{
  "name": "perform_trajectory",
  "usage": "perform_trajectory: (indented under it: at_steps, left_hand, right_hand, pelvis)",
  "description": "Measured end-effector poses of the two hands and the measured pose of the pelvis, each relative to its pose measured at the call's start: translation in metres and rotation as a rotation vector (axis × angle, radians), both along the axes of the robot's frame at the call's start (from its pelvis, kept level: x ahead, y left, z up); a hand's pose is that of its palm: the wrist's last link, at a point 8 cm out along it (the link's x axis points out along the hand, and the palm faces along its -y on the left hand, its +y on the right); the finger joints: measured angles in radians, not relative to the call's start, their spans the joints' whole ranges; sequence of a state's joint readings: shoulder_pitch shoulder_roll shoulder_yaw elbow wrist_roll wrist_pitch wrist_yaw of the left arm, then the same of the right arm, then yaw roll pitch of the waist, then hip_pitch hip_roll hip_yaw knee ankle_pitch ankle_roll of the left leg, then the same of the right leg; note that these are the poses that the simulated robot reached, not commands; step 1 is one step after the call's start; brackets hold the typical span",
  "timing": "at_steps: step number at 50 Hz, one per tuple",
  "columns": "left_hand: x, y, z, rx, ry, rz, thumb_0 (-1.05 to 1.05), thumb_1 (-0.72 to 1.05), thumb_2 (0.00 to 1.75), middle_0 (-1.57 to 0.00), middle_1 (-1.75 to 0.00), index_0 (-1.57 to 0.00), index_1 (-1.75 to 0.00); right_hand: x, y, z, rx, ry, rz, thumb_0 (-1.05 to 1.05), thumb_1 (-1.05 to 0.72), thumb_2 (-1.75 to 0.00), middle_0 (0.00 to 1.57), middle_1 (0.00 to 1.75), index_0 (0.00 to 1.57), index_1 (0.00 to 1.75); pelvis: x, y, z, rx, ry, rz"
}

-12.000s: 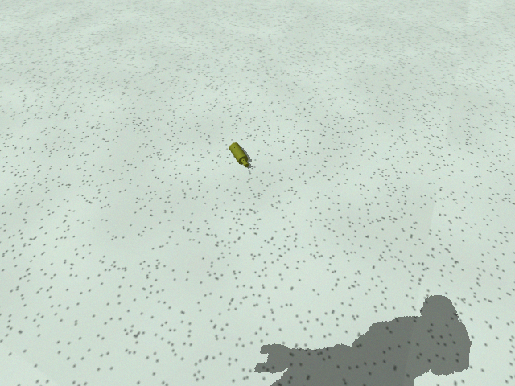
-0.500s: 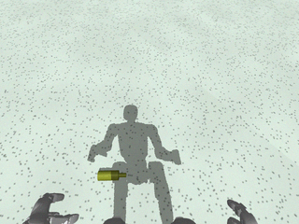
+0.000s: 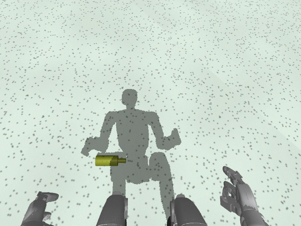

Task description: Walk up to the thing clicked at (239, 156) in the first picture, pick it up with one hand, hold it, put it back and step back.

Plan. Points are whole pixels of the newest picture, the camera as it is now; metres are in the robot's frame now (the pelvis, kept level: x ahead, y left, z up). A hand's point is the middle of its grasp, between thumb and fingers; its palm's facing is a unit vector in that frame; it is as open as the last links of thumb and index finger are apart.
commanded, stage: rise first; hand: left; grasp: from above
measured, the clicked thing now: (111, 160) +0.43 +0.20 -0.65
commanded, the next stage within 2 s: approach in 1.90 s
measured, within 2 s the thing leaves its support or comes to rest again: neither
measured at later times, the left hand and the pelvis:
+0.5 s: hand (70, 200) +0.19 +0.28 -0.28, palm faces -0.40 -0.59 -0.70, open 14.1 cm; pelvis -0.04 +0.00 -0.14, yaw -1 degrees
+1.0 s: hand (83, 175) +0.31 +0.29 -0.43, palm faces -0.48 -0.20 -0.85, open 14.1 cm; pelvis -0.09 +0.00 -0.28, yaw -4 degrees
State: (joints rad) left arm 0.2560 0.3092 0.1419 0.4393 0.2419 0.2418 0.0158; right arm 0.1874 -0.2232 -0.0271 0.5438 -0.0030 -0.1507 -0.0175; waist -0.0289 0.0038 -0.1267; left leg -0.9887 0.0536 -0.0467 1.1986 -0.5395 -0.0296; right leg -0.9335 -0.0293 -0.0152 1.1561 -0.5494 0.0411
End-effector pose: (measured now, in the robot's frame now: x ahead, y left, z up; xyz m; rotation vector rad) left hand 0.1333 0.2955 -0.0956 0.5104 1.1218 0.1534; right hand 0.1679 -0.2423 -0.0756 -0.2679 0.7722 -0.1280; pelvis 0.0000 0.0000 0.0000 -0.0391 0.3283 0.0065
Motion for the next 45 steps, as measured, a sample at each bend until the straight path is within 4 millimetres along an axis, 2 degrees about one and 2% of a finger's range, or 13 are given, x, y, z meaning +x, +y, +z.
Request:
perform_trajectory:
  at_steps: [8,13,18,24,29,35,40,45]
  left_hand:
    - [-0.006,0.0,-0.014,0.026,-0.007,-0.043,-0.01,-0.56,0.97,-0.08,-1.05,-0.09,-1.06]
    - [-0.001,0.005,-0.037,0.073,-0.004,-0.118,-0.01,-0.57,0.97,-0.09,-1.05,-0.09,-1.06]
    - [0.021,0.01,-0.075,0.146,-0.03,-0.251,-0.01,-0.56,0.98,-0.08,-1.04,-0.08,-1.05]
    - [0.061,0.007,-0.129,0.245,-0.109,-0.428,-0.01,-0.54,0.98,-0.1,-1.03,-0.1,-1.04]
    - [0.095,0.006,-0.17,0.338,-0.162,-0.544,-0.01,-0.54,0.99,-0.11,-1.03,-0.11,-1.04]
    - [0.131,0.005,-0.209,0.427,-0.202,-0.654,-0.01,-0.54,1.01,-0.11,-1.02,-0.11,-1.04]
    - [0.155,0.004,-0.232,0.473,-0.217,-0.731,-0.01,-0.53,1.02,-0.1,-1.03,-0.09,-1.05]
    - [0.17,0.002,-0.253,0.496,-0.225,-0.806,-0.01,-0.53,1.03,-0.08,-1.03,-0.08,-1.05]
  right_hand:
    - [0.001,0.004,-0.02,0.008,-0.018,0.018,0.01,-0.92,-0.91,0.2,0.3,0.21,0.3]
    - [-0.002,0.002,-0.04,0.0,-0.022,0.039,0.01,-0.92,-0.91,0.2,0.3,0.21,0.3]
    - [-0.008,-0.007,-0.076,-0.018,-0.01,0.058,0.01,-0.91,-0.9,0.2,0.3,0.21,0.3]
    - [-0.022,-0.021,-0.139,-0.036,0.051,0.054,0.01,-0.9,-0.9,0.2,0.3,0.21,0.3]
    - [-0.044,-0.03,-0.198,-0.036,0.137,0.04,0.01,-0.91,-0.91,0.2,0.3,0.21,0.3]
    - [-0.084,-0.034,-0.259,-0.026,0.259,0.014,0.01,-0.91,-0.91,0.2,0.3,0.21,0.3]
    - [-0.123,-0.034,-0.292,-0.017,0.358,-0.019,0.01,-0.9,-0.9,0.2,0.3,0.21,0.3]
    - [-0.158,-0.035,-0.309,-0.023,0.44,-0.054,0.01,-0.88,-0.9,0.2,0.3,0.21,0.3]
  pelvis:
    - [-0.008,0.0,-0.02,-0.006,0.037,0.002]
    - [-0.016,0.0,-0.04,-0.006,0.073,0.004]
    - [-0.028,-0.001,-0.074,-0.001,0.13,-0.001]
    - [-0.042,-0.003,-0.126,0.0,0.202,-0.011]
    - [-0.055,-0.005,-0.171,-0.002,0.241,-0.021]
    - [-0.07,-0.007,-0.218,-0.008,0.257,-0.033]
    - [-0.08,-0.006,-0.246,-0.017,0.253,-0.04]
    - [-0.086,-0.004,-0.266,-0.028,0.244,-0.048]
